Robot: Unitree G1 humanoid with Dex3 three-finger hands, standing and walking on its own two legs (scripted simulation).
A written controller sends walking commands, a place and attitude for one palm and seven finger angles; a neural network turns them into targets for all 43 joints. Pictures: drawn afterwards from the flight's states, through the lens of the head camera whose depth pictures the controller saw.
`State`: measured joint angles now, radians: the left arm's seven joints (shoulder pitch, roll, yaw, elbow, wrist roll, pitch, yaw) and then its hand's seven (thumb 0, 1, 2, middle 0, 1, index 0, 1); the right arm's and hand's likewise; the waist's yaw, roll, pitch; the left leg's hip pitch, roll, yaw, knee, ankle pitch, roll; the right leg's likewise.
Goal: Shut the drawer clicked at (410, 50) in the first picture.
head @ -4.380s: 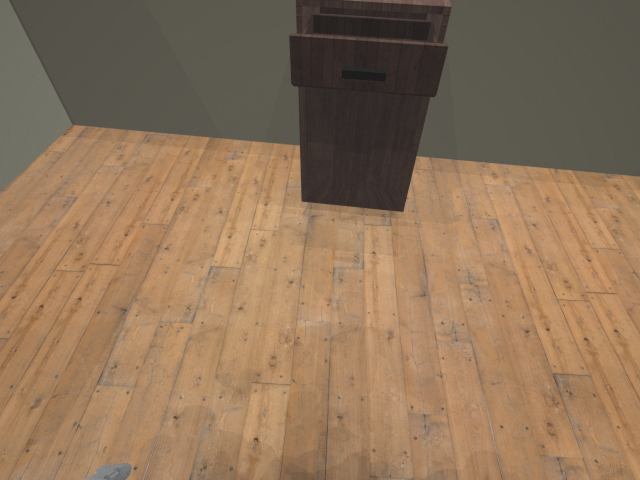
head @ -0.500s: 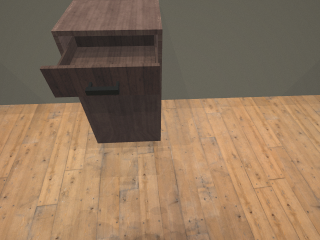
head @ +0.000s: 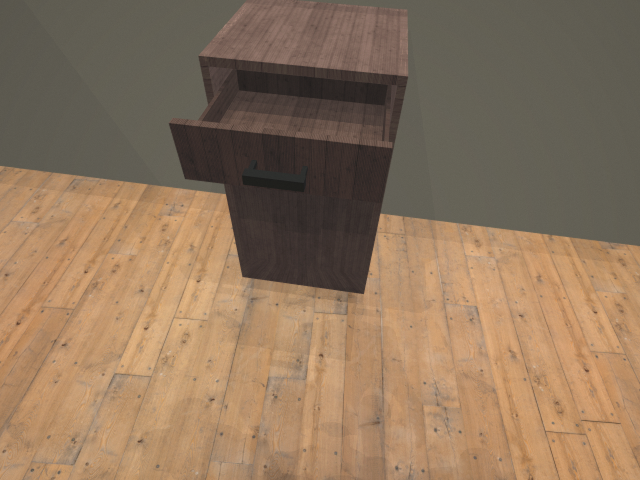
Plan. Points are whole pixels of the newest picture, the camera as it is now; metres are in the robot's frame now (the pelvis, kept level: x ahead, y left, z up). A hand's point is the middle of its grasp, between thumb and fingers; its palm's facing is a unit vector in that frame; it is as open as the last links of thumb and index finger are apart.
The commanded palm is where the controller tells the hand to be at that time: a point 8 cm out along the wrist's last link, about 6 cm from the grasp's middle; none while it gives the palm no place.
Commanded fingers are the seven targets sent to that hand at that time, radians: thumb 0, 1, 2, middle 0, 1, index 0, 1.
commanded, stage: take the last steps up to it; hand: left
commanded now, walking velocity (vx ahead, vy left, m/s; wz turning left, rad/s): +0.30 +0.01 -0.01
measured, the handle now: (276, 173) +0.65 +0.17 -0.01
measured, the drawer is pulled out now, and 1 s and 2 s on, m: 0.24 0.24 0.24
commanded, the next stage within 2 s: come to a stop and stand still in 0.66 s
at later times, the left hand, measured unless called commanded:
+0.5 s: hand (195, 412) +0.24 +0.23 -0.18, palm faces -0.01 -0.99 -0.14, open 7.4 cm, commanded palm none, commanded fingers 0.00 0.90 0.90 -0.20 -0.30 -0.20 -0.30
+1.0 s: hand (230, 362) +0.33 +0.20 -0.18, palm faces +0.01 -0.97 -0.23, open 7.3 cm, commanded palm none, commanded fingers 0.00 0.90 0.90 -0.20 -0.30 -0.20 -0.30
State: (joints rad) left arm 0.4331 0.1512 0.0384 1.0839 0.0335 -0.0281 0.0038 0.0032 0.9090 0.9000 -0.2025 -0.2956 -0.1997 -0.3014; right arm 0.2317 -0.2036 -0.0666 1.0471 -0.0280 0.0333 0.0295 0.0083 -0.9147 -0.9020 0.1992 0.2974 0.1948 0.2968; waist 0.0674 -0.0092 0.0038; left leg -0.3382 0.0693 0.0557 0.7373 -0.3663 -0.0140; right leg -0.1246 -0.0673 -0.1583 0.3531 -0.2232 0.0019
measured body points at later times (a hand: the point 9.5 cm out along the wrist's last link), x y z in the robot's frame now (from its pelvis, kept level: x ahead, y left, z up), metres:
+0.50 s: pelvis +0.15 +0.06 -0.01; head +0.16 +0.08 +0.44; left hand +0.24 +0.28 -0.17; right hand +0.03 -0.13 -0.15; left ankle +0.02 +0.13 -0.75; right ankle +0.24 -0.06 -0.69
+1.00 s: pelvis +0.30 +0.02 -0.01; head +0.33 +0.00 +0.44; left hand +0.33 +0.25 -0.16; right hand +0.36 -0.22 -0.17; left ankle +0.35 +0.17 -0.72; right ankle +0.30 -0.04 -0.75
